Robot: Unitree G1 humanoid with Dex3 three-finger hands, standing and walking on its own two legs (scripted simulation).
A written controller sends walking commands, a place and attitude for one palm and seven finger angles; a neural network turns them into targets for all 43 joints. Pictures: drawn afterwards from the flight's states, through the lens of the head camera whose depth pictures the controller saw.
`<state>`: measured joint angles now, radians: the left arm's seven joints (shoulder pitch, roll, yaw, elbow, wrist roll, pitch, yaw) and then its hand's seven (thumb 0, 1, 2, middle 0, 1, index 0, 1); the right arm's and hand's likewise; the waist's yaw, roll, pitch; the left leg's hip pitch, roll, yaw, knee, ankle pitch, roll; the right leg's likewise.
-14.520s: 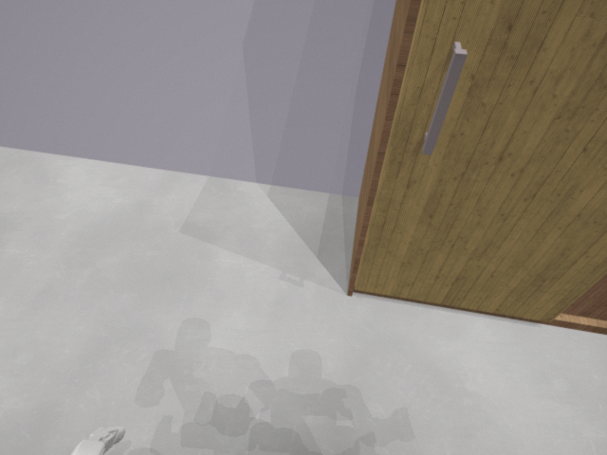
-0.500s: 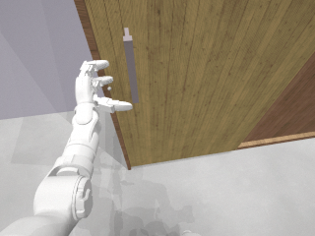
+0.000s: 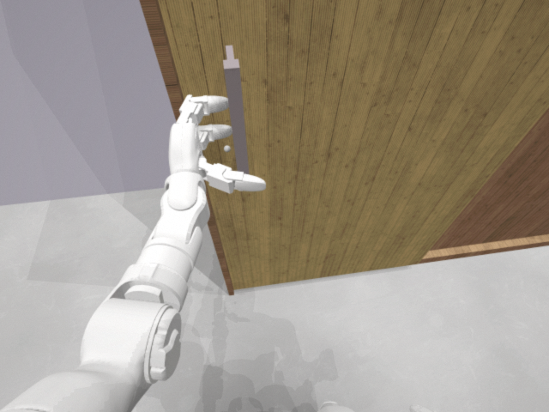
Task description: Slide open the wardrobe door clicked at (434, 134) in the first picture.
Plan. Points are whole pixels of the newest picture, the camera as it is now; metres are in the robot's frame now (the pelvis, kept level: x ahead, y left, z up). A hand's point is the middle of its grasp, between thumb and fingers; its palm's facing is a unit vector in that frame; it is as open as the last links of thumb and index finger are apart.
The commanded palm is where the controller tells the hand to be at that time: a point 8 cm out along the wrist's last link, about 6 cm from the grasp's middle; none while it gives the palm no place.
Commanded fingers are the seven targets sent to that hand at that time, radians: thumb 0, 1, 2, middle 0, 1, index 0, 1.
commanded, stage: feel for the door with the fingertips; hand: left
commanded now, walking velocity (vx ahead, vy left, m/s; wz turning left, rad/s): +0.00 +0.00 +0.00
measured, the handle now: (237, 119) +0.54 +0.05 +0.11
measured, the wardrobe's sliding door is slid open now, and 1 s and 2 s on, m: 0.00 0.00 0.00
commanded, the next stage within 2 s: slide the fingers in behind the handle in 0.74 s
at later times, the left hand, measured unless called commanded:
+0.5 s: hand (217, 143) +0.48 +0.07 +0.11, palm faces +0.08 -1.00 +0.00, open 14.0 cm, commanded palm +0.45 +0.12 +0.11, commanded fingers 0.00 -0.50 0.30 -0.30 -1.20 -0.30 -1.20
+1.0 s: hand (221, 139) +0.49 +0.07 +0.11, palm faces +0.08 -1.00 -0.01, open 13.9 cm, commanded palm +0.46 +0.11 +0.11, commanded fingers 0.00 -0.50 0.30 -0.30 -1.20 -0.30 -1.20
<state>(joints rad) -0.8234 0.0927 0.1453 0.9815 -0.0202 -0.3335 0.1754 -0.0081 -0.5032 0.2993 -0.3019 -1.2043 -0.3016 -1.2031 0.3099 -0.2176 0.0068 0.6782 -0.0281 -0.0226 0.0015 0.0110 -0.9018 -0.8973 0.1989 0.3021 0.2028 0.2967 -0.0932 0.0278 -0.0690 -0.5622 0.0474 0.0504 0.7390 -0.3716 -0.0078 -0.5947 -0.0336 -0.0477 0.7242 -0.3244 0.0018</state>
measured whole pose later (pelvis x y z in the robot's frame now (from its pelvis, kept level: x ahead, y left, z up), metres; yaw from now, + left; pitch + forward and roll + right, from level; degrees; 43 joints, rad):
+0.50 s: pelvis +0.00 -0.01 +0.00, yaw +0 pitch +11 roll +0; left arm -0.83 0.13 0.19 1.00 -0.05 -0.34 0.16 -0.01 -0.50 0.30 -0.30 -1.20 -0.30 -1.20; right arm 0.36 -0.24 -0.01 0.69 -0.03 -0.01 0.00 0.01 -0.90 -0.90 0.20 0.30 0.20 0.30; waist -0.10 0.03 -0.07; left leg -0.54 0.06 0.04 0.71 -0.36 -0.02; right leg -0.57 -0.02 -0.06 0.69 -0.32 -0.01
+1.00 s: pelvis +0.00 +0.00 +0.00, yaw +0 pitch +13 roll +0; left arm -0.92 0.15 0.20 1.11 -0.02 -0.38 0.18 -0.01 -0.50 0.30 -0.33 -1.24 -0.32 -1.22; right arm 0.39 -0.23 0.00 0.71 -0.04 -0.01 0.01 0.01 -0.90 -0.90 0.20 0.30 0.20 0.30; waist -0.12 0.03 -0.08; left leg -0.61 0.05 0.05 0.75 -0.37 -0.01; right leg -0.64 -0.03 -0.05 0.73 -0.32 0.00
